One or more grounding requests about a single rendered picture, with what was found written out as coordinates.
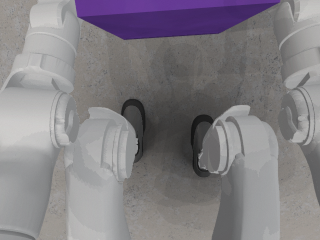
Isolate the robot left shin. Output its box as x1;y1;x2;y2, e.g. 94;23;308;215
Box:
63;107;138;169

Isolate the robot shin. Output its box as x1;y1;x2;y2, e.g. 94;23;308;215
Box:
63;107;138;169
198;105;279;174

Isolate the robot right shin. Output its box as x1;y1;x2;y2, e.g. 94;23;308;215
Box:
198;105;279;174

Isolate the left robot upper arm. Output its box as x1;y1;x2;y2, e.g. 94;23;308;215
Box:
0;87;80;240

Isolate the carton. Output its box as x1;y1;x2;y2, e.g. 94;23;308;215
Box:
75;0;281;40

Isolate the right robot forearm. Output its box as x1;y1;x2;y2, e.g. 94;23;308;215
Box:
266;0;320;90

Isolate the left robot forearm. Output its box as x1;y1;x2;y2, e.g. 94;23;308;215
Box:
0;0;84;94

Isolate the right robot upper arm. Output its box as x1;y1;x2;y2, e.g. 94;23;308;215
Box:
278;84;320;206

